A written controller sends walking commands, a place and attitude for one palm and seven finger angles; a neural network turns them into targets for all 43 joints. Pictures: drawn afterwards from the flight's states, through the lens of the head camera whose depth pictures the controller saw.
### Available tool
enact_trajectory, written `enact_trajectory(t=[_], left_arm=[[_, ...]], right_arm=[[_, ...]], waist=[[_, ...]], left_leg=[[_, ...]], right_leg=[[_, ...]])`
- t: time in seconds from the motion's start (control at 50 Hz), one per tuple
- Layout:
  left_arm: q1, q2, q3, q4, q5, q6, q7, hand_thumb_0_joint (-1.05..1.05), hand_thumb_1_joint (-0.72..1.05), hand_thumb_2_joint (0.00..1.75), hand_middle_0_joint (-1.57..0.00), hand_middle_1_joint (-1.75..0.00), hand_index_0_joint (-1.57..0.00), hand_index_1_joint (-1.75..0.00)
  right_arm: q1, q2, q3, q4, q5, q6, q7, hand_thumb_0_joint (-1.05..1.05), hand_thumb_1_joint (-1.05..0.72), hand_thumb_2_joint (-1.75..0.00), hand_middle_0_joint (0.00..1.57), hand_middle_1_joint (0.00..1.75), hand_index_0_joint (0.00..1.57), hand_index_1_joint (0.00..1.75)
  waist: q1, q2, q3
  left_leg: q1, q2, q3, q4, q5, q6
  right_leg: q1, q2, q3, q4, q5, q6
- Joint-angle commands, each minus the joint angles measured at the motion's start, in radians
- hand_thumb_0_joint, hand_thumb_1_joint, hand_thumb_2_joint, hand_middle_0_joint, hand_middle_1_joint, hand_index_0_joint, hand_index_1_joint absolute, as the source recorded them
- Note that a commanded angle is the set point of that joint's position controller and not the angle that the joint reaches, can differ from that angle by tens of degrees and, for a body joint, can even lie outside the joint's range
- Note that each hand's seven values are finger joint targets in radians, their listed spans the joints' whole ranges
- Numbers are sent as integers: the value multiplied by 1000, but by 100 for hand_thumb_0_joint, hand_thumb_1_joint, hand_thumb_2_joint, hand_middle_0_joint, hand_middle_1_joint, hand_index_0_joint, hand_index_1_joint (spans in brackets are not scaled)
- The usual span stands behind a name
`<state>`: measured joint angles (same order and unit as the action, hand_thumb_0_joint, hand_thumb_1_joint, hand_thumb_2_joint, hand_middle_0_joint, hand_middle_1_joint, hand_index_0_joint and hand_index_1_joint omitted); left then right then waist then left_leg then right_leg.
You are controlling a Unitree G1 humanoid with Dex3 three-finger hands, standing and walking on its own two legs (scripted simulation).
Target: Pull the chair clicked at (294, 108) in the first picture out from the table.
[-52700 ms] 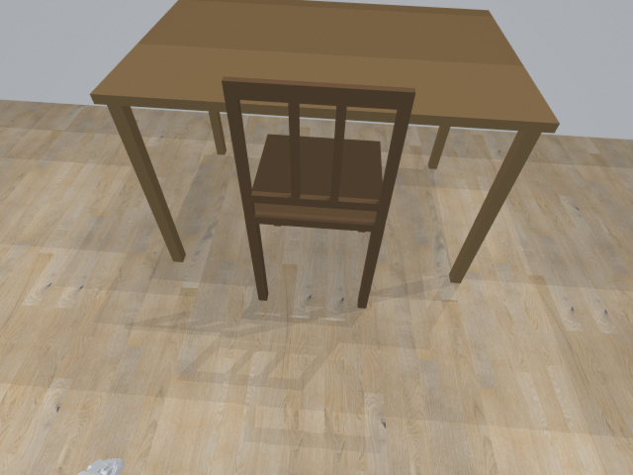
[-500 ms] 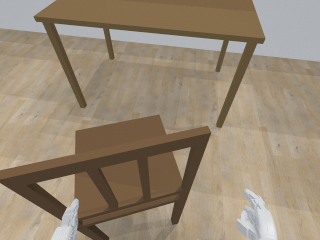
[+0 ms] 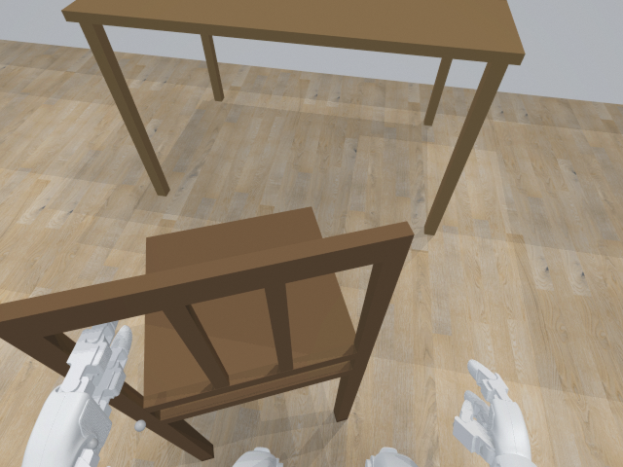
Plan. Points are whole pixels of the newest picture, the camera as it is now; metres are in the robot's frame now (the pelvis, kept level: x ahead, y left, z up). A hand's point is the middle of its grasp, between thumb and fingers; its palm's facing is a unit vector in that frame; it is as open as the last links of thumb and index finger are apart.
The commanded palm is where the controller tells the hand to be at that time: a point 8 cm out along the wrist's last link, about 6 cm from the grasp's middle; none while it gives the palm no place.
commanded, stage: draw the hand back to the body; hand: left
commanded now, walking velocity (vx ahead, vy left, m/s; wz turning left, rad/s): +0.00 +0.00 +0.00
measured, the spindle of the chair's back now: (203, 350) +0.27 +0.16 -0.02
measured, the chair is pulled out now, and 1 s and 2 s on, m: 0.68 0.68 0.67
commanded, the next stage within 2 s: step back with the hand held close in 1.20 s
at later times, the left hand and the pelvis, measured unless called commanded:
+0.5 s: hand (96, 414) +0.16 +0.21 +0.10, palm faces +0.15 -0.89 -0.43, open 13.3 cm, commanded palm +0.14 +0.27 +0.20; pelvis +0.03 -0.01 +0.06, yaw +1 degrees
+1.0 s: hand (72, 411) +0.16 +0.23 +0.11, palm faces +0.16 -0.82 -0.55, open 6.7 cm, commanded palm +0.17 +0.28 +0.26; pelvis +0.04 -0.03 +0.07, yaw +3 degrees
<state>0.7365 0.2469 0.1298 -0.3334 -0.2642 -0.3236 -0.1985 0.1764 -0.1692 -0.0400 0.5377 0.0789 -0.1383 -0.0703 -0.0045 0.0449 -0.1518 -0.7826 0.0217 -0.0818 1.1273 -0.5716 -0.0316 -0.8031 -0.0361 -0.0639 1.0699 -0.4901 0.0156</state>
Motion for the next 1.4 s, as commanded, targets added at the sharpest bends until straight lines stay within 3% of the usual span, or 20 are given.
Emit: enact_trajectory(t=[0.0,0.06,0.1,0.12,0.14,0.16,0.22,0.28,0.42,0.54,0.74,0.8,0.96,1.08,1.26,1.3,1.32,1.34,1.36,1.38], left_arm=[[73,115,131,-266,-47,-12,15,0,-55,20,0,0,0,0],[43,118,134,-278,-53,-1,19,0,-44,25,-1,-2,-1,-2],[-10,165,173,-339,-60,-13,25,0,-37,29,-2,-4,-2,-4],[119,377,262,-317,139,137,192,0,-33,31,-3,-5,-3,-5],[89,256,169,-447,153,194,253,0,-30,32,-4,-5,-4,-5],[87,231,148,-432,173,240,296,0,-26,34,-4,-6,-4,-6],[56,251,171,-405,190,311,360,0,-15,39,-5,-8,-5,-8],[-31,322,232,-432,196,327,395,0,-4,44,-7,-10,-7,-10],[-157,360,275,-475,206,319,418,0,21,57,-10,-16,-10,-16],[-248,404,314,-556,213,312,432,0,43,67,-13,-20,-13,-20],[-369,507,377,-672,214,323,453,0,79,85,-19,-28,-19,-28],[-400,544,390,-708,216,330,458,0,90,90,-20,-30,-20,-30],[-380,534,393,-670,215,320,452,0,90,90,-20,-30,-20,-30],[-381,527,388,-642,219,312,447,0,90,90,-20,-30,-20,-30],[-403,513,381,-631,221,293,446,0,90,90,-20,-30,-20,-30],[-406,484,348,-636,223,292,439,0,90,90,-20,-30,-20,-30],[-581,655,475,-575,169,246,399,0,90,90,-20,-30,-20,-30],[-540,571,421,-504,178,257,379,0,90,90,-20,-30,-20,-30],[-532,540,396,-508,173,257,372,0,90,90,-20,-30,-20,-30],[-532,563,405,-537,174,247,368,0,90,90,-20,-30,-20,-30]], right_arm=[[-89,-128,-32,-200,12,-74,-23,0,-90,-90,20,30,20,30],[-73,-132,-26,-187,12,-94,-29,0,-90,-90,20,30,20,30],[-64,-134,-18,-176,8,-116,-33,0,-90,-90,20,30,20,30],[-60,-125,-17,-206,-10,-70,-55,0,-90,-90,20,30,20,30],[-58,-110,6,-240,-15,-61,-63,0,-90,-90,20,30,20,30],[-57,-104,8,-221,-17,-50,-69,0,-90,-90,20,30,20,30],[-69,-112,23,-190,-27,-26,-88,0,-90,-90,20,30,20,30],[-83,-120,37,-168,-33,-34,-95,0,-90,-90,20,30,20,30],[-95,-127,49,-113,-42,-99,-85,0,-90,-90,20,30,20,30],[-97,-138,53,-68,-45,-155,-61,0,-90,-90,20,30,20,30],[-72,-152,47,-26,-25,-190,-45,0,-90,-90,20,30,20,30],[-57,-155,46,-17,-16,-194,-43,0,-90,-90,20,30,20,30],[-64,-155,44,-2,-22,-208,-33,0,-90,-90,20,30,20,30],[-80,-155,46,5,-21,-212,-32,0,-90,-90,20,30,20,30],[-76,-153,48,4,-25,-221,-40,0,-90,-90,20,30,20,30],[-79,-148,57,2,-23,-228,-40,0,-90,-90,20,30,20,30],[-15,-198,15,-57,13,-155,-52,0,-90,-90,20,30,20,30],[-24,-175,16,-54,10,-127,-50,0,-90,-90,20,30,20,30],[-32,-173,19,-66,10,-111,-46,0,-90,-90,20,30,20,30],[-53,-178,23,-80,15,-105,-46,0,-90,-90,20,30,20,30]], waist=[[10,-15,-122],[2,-9,-93],[8,33,-107],[88,76,-169],[48,104,-114],[42,125,-75],[39,83,-4],[49,113,9],[54,136,20],[60,193,-21],[63,216,-63],[65,266,-69],[64,194,-90],[64,211,-65],[62,160,-52],[62,204,-40],[39,54,162],[29,-10,120],[26,-15,91],[28,77,45]], left_leg=[[97,-28,33,-251,247,40],[137,-22,27,-278,258,40],[168,-26,28,-291,294,39],[228,9,28,-361,300,23],[250,0,33,-389,310,21],[272,6,37,-399,322,21],[327,10,33,-445,361,20],[386,5,33,-496,384,20],[527,5,41,-577,480,22],[604,4,47,-607,591,20],[657,7,38,-613,707,22],[660,8,31,-617,715,19],[668,11,34,-606,723,27],[648,8,40,-614,658,25],[645,10,41,-624,596,33],[642,7,45,-630,567,32],[578,44,2,-631,572,39],[596,41,18,-615,551,32],[616,29,28,-593,565,25],[650,28,28,-609,600,26]], right_leg=[[236,27,-12,-235,135,-29],[239,29,-18,-265,146,-26],[278,26,-12,-281,184,-32],[390,-5,37,-320,183,-54],[406,-12,11,-340,213,-47],[408,-11,2,-353,224,-46],[456,-4,-12,-402,276,-47],[535,-8,-10,-454,309,-51],[622,-15,-10,-521,418,-46],[691,-26,-15,-541,522,-44],[724,-36,-31,-527,604,-38],[722,-39,-32,-520,584,-39],[724,-41,-41,-511,618,-34],[714,-41,-28,-520,578,-37],[695,-47,-32,-534,526,-34],[685,-51,-29,-540,497,-35],[599,-72,92,-622,594,-34],[647,-100,79,-635,671,-36],[675,-115,80,-636,721,-42],[694,-122,93,-619,770,-47]])
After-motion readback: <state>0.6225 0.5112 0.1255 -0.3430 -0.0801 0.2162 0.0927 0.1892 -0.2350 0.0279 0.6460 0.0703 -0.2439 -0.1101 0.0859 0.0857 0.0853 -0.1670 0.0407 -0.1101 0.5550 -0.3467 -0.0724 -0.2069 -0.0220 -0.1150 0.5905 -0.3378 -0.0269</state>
